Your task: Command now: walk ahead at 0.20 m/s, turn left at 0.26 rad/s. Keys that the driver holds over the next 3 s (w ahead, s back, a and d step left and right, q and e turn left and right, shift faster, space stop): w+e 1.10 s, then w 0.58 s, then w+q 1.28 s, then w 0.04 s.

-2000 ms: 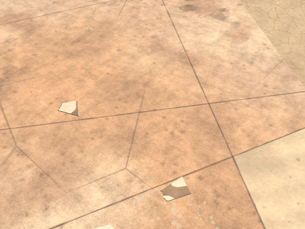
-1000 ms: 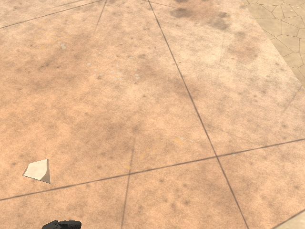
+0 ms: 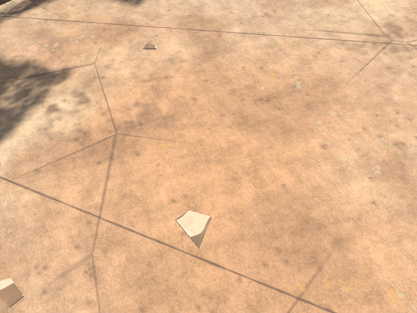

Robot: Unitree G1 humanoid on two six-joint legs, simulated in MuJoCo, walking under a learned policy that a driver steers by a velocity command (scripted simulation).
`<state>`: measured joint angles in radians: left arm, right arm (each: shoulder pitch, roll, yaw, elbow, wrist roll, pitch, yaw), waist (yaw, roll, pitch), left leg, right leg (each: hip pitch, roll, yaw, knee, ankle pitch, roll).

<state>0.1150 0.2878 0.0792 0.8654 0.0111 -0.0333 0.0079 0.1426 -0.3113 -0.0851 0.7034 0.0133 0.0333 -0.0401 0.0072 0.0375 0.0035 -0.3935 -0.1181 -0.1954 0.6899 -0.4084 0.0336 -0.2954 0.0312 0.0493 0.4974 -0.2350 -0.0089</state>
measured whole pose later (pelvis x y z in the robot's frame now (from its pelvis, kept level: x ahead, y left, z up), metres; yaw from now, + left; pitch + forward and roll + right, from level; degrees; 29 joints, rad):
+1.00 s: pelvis +0.38 -0.12 +0.01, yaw -29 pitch +2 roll +0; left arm 0.28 0.28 0.06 0.69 -0.01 -0.05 -0.03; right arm 0.15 -0.32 -0.05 0.68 -0.01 -0.10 -0.01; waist 0.03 0.03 0.05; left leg -0.65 0.12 -0.07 1.06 -0.26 -0.04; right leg -0.26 0.12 0.05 0.40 -0.16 -0.11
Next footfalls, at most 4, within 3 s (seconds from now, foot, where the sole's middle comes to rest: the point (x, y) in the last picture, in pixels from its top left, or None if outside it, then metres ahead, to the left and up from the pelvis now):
0.30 left None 0.15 0.14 -0.77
0.76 right None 0.40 -0.19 -0.77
1.28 left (273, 233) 0.75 -0.16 -0.77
1.78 right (375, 216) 0.81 -0.54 -0.77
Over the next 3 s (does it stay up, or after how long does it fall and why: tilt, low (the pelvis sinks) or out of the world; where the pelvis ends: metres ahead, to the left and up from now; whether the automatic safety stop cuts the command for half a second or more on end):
stays up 1.36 -0.63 0.01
